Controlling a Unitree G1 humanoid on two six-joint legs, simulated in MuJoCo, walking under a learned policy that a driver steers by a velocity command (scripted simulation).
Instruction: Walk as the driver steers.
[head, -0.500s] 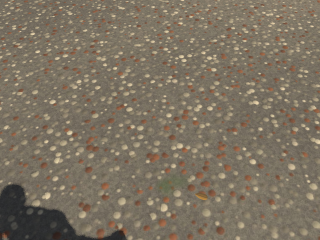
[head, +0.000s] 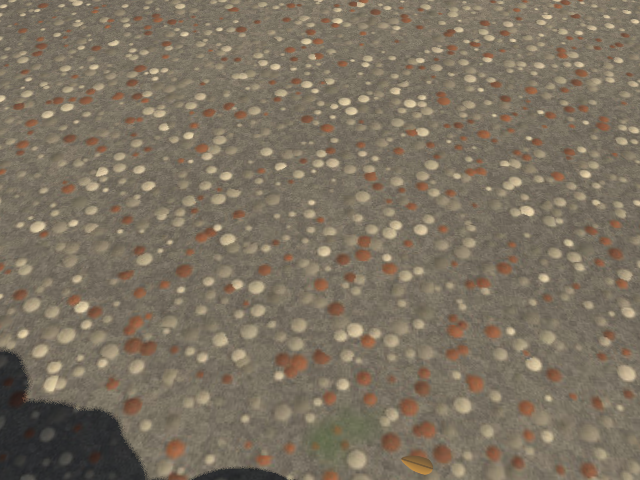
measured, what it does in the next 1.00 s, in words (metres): walks ahead: right foot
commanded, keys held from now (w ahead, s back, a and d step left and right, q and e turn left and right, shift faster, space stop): no key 0.36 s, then w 0.62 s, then no key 0.02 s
